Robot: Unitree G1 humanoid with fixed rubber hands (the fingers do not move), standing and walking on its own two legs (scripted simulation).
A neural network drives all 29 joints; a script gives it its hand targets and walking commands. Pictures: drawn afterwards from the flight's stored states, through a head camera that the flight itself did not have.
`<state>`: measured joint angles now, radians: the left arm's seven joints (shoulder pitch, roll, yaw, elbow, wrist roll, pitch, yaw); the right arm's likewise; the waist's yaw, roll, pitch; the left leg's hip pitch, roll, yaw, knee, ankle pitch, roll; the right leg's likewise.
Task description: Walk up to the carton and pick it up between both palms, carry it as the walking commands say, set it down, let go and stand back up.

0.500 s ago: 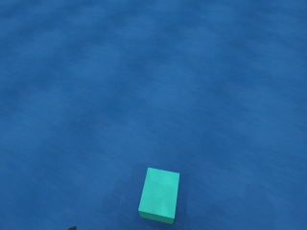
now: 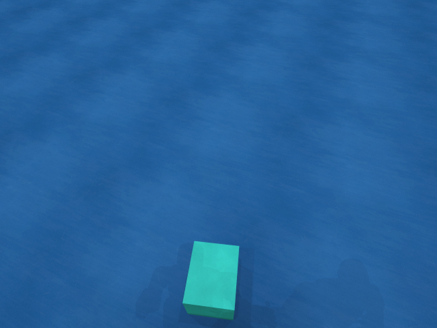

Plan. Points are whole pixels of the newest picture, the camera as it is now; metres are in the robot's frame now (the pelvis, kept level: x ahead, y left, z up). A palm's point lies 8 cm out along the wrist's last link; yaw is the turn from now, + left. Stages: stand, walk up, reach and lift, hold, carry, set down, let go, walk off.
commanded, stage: walk up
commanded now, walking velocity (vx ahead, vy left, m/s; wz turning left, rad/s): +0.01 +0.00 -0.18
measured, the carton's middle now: (213, 280) +0.41 +0.06 -0.67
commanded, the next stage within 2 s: stand in 1.70 s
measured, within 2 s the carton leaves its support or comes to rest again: neither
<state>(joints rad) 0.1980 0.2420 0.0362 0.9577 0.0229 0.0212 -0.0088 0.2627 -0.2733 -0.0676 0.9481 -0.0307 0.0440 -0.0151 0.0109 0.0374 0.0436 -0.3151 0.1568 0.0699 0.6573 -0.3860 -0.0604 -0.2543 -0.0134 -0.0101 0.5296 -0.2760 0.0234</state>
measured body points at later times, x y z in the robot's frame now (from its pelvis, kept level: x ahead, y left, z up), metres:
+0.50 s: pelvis +0.00 +0.06 +0.02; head +0.03 +0.09 +0.46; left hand +0.03 +0.32 -0.15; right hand +0.07 -0.20 -0.11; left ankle -0.01 +0.15 -0.73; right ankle -0.01 -0.11 -0.69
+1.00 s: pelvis +0.00 +0.05 +0.02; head +0.00 +0.04 +0.47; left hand +0.01 +0.27 -0.14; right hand -0.01 -0.18 -0.15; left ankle -0.01 +0.15 -0.73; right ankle -0.03 -0.07 -0.73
